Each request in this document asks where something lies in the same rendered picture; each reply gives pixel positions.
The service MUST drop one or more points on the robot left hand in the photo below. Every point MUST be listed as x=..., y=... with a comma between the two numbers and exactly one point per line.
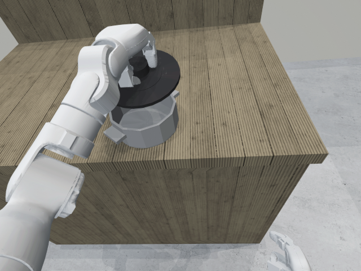
x=134, y=38

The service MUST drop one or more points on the robot left forearm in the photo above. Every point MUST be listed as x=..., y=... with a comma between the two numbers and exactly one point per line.
x=93, y=94

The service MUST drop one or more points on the left robot upper arm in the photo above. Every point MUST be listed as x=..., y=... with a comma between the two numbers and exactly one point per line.
x=48, y=189

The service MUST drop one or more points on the table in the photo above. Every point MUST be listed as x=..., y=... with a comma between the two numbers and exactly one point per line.
x=243, y=141

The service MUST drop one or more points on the lid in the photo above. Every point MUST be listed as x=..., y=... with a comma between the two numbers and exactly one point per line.
x=160, y=82

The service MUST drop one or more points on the knob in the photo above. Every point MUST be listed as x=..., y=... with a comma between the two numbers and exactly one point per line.
x=140, y=64

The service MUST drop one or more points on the robot right hand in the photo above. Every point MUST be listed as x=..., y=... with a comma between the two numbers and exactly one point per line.
x=294, y=259

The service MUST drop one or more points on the pot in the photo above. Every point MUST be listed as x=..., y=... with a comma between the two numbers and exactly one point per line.
x=144, y=127

